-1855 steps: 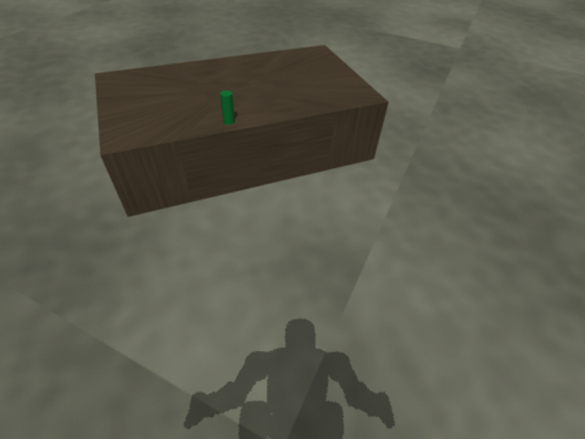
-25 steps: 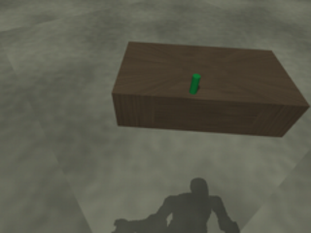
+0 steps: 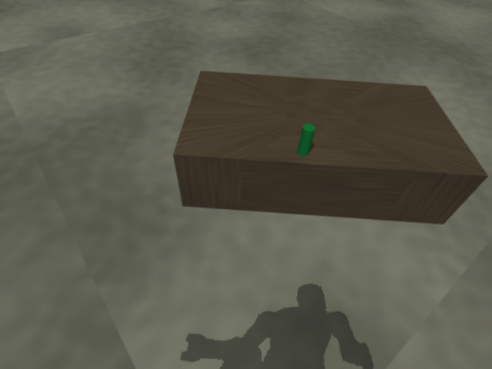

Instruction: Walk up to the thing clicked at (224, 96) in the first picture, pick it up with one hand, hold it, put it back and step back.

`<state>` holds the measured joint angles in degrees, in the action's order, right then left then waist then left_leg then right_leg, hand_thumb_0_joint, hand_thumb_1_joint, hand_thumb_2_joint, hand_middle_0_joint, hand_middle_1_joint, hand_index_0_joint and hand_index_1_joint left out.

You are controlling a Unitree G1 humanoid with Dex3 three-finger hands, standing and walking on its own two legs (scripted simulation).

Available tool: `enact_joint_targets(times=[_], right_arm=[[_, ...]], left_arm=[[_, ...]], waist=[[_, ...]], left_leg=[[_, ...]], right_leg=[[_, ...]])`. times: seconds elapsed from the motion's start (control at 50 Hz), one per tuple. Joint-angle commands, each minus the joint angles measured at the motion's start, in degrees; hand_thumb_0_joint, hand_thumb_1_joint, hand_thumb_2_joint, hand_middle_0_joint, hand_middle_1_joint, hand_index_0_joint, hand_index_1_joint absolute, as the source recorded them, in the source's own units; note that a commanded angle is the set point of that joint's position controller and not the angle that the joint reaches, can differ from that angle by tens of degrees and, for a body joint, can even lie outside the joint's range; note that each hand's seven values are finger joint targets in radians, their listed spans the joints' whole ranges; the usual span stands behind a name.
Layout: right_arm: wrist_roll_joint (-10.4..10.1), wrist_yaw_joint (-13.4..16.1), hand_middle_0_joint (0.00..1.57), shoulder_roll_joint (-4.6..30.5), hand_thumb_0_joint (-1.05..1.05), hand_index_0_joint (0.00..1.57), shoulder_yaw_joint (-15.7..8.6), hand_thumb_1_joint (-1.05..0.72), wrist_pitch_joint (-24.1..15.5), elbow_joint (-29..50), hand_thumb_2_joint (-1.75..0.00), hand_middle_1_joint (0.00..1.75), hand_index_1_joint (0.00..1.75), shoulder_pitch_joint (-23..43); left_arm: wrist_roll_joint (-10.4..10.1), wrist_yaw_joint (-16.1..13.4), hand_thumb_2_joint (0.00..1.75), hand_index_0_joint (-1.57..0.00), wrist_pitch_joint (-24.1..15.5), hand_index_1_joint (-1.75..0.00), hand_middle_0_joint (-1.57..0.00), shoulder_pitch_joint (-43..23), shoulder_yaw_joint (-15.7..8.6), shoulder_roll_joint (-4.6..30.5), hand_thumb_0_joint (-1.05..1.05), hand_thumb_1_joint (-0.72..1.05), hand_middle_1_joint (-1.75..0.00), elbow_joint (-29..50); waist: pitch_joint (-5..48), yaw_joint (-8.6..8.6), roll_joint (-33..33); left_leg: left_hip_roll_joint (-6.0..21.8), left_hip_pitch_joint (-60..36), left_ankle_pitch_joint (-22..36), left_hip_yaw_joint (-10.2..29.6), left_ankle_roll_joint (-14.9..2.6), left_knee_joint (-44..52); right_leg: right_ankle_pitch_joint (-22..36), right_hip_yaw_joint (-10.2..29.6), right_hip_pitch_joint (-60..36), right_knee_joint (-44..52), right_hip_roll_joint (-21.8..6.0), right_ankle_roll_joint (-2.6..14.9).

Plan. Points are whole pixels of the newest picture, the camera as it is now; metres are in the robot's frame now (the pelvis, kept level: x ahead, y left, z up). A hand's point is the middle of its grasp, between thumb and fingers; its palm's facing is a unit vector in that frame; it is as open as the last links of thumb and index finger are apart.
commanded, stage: step back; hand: right
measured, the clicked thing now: (305, 140) +1.07 -0.25 -0.33
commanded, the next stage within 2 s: stand in 0.28 s
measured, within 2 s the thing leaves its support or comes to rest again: neither
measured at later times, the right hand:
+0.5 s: hand out of the picture +0.13 -0.24 -0.13, palm faces -0.02 +0.95 -0.32, open 7.4 cm
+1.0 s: hand out of the picture +0.05 -0.27 -0.14, palm faces -0.01 +0.95 -0.33, open 7.4 cm
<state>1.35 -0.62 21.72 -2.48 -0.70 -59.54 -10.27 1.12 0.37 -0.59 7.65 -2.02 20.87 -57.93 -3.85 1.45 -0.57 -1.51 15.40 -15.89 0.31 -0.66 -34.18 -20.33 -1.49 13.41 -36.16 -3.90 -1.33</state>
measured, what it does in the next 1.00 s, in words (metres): stands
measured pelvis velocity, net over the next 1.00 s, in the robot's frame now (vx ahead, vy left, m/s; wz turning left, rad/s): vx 0.00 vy -0.02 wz -0.01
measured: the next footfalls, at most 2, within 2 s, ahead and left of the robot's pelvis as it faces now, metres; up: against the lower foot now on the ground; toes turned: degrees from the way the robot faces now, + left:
none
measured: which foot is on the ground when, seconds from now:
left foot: down 0.00-1.00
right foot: down 0.00-1.00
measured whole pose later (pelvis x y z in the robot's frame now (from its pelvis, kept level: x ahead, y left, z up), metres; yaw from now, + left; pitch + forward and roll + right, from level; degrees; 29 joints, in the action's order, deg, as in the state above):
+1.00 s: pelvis +0.00 -0.02 +0.02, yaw -1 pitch -2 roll +0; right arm 0.5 -1.1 20.1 -0.1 -0.3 -66.3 -6.8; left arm 0.7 0.6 -0.8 6.4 0.0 20.1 -65.2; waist -3.6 -0.2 0.2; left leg 1.1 8.5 -8.0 0.6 1.1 -18.5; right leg -10.5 -2.0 6.0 -18.5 -1.1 -0.5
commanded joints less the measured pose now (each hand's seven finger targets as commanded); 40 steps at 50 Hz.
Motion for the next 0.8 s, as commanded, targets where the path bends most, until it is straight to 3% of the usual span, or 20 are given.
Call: enact_joint_targets(times=[0.0, 0.02, 0.06, 0.1, 0.16, 0.24, 0.26, 0.3, 0.38, 0.54, 0.7, 0.74, 0.78], right_arm=[[-0.24, 0.84, 0.20, 12.59, 0.00, 0.20, -2.25, -0.90, -1.96, 3.40, -0.90, 0.30, 0.30, 5.84], [-0.54, 0.91, 0.20, 11.52, 0.00, 0.20, -1.83, -0.90, -1.91, 3.20, -0.90, 0.30, 0.30, 5.89], [-0.87, 1.24, 0.20, 10.76, 0.00, 0.20, -1.87, -0.90, -1.70, 2.27, -0.90, 0.30, 0.30, 5.36], [-0.96, 1.34, 0.20, 10.40, 0.00, 0.20, -1.76, -0.90, -1.41, 1.58, -0.90, 0.30, 0.30, 5.69], [-0.86, 1.44, 0.20, 10.58, 0.00, 0.20, -1.85, -0.90, -1.19, 0.87, -0.90, 0.30, 0.30, 6.62], [-0.64, 1.45, 0.20, 10.43, 0.00, 0.20, -1.69, -0.90, -0.93, 0.57, -0.90, 0.30, 0.30, 9.70], [-0.88, 1.32, 0.20, 10.22, 0.00, 0.20, -1.09, -0.90, -1.25, 0.69, -0.90, 0.30, 0.30, 9.27], [-0.86, 1.13, 0.20, 10.22, 0.00, 0.20, -1.05, -0.90, -1.42, 0.09, -0.90, 0.30, 0.30, 9.52], [-1.12, 0.91, 0.20, 9.76, 0.00, 0.20, -0.97, -0.90, -1.56, -0.33, -0.90, 0.30, 0.30, 9.73], [-1.12, 0.76, 0.20, 9.42, 0.00, 0.20, -0.55, -0.90, -1.68, -1.17, -0.90, 0.30, 0.30, 10.68], [-0.88, 0.35, 0.20, 9.56, 0.00, 0.20, -0.21, -0.90, -1.12, -2.12, -0.90, 0.30, 0.30, 10.00], [-0.72, 0.26, 0.20, 9.35, 0.00, 0.20, -0.20, -0.90, -1.02, -2.29, -0.90, 0.30, 0.30, 8.73], [-0.73, 0.24, 0.20, 9.60, 0.00, 0.20, -0.23, -0.90, -1.14, -2.32, -0.90, 0.30, 0.30, 8.78]], left_arm=[[-0.74, -0.98, 0.90, -0.20, -1.64, -0.30, -0.20, -3.99, -2.41, 11.47, 0.00, 0.90, -0.30, 2.82], [-0.80, -1.07, 0.90, -0.20, -2.08, -0.30, -0.20, -3.49, -2.46, 11.87, 0.00, 0.90, -0.30, 2.07], [-0.93, -1.21, 0.90, -0.20, -2.38, -0.30, -0.20, -2.55, -2.77, 13.29, 0.00, 0.90, -0.30, 1.10], [-1.11, -1.34, 0.90, -0.20, -2.08, -0.30, -0.20, -3.83, -2.56, 13.46, 0.00, 0.90, -0.30, 0.85], [-1.02, -1.51, 0.90, -0.20, -1.58, -0.30, -0.20, -5.67, -2.16, 12.48, 0.00, 0.90, -0.30, 0.70], [-0.65, -1.32, 0.90, -0.20, -1.14, -0.30, -0.20, -6.46, -1.73, 11.93, 0.00, 0.90, -0.30, -0.41], [-1.09, -1.01, 0.90, -0.20, -0.89, -0.30, -0.20, -5.08, -0.88, 9.89, 0.00, 0.90, -0.30, -2.03], [-0.86, -0.83, 0.90, -0.20, -1.04, -0.30, -0.20, -6.09, -0.78, 10.44, 0.00, 0.90, -0.30, -2.25], [-0.71, -0.86, 0.90, -0.20, -1.67, -0.30, -0.20, -6.31, -0.70, 11.11, 0.00, 0.90, -0.30, -2.79], [-0.61, -0.72, 0.90, -0.20, -1.81, -0.30, -0.20, -6.00, -0.63, 11.37, 0.00, 0.90, -0.30, -3.72], [-0.39, -0.66, 0.90, -0.20, -1.75, -0.30, -0.20, -4.93, -0.44, 11.10, 0.00, 0.90, -0.30, -4.03], [-0.34, -0.66, 0.90, -0.20, -1.68, -0.30, -0.20, -5.31, -0.56, 11.81, 0.00, 0.90, -0.30, -3.67], [-0.41, -0.59, 0.90, -0.20, -1.78, -0.30, -0.20, -4.85, -0.42, 11.61, 0.00, 0.90, -0.30, -3.67]], waist=[[5.97, 0.75, 3.58], [7.39, 0.76, 3.43], [9.46, 0.01, 3.06], [10.04, -0.41, 3.06], [10.90, -0.60, 3.46], [7.75, -0.18, 3.47], [6.66, -0.54, 2.36], [5.79, -0.90, 1.34], [8.94, -1.48, 0.37], [8.04, -1.38, 0.63], [3.45, -1.41, 0.27], [3.58, -1.68, -0.32], [4.71, -1.57, 0.09]], left_leg=[[12.87, -1.67, 16.56, 13.47, -5.74, 11.28], [10.71, -2.12, 22.11, 10.30, -3.85, 9.33], [7.55, -3.67, 26.41, 5.38, -1.76, 5.96], [7.30, -5.13, 26.57, 5.00, -1.34, 6.47], [8.81, -7.40, 29.85, 5.91, -2.21, 7.97], [9.58, -5.13, 21.46, 7.48, -2.51, 12.01], [9.79, -6.18, 21.80, 8.26, -1.88, 13.95], [9.28, -6.55, 20.61, 7.50, -1.08, 15.04], [9.16, -12.04, 24.22, 5.86, -0.72, 15.05], [8.95, -11.86, 19.52, 4.95, -0.17, 17.52], [7.96, -7.95, 6.95, 5.03, 0.29, 19.01], [7.90, -7.39, 6.50, 5.14, 0.41, 19.24], [8.30, -8.10, 8.29, 5.36, 0.17, 18.94]], right_leg=[[4.84, 1.94, -4.35, 7.54, 0.14, 2.76], [11.80, 2.64, -7.25, 9.18, -1.12, 2.98], [22.94, 3.42, -9.98, 9.44, -3.13, 3.67], [24.67, 3.38, -9.83, 9.01, -3.82, 3.76], [21.92, 1.44, -8.86, 8.60, -2.82, 3.24], [15.59, 1.20, -8.12, 10.93, -2.16, 2.52], [17.34, 3.06, -8.28, 13.55, -2.56, 2.21], [17.33, 3.32, -8.82, 15.48, -2.98, 2.00], [22.33, 3.91, -9.82, 17.36, -3.97, 2.05], [19.57, 4.46, -10.03, 19.90, -4.27, 1.93], [7.67, 5.30, -6.19, 23.37, -3.94, 1.77], [5.44, 5.56, -5.63, 23.26, -4.01, 2.07], [7.48, 5.70, -6.16, 22.96, -4.04, 2.19]])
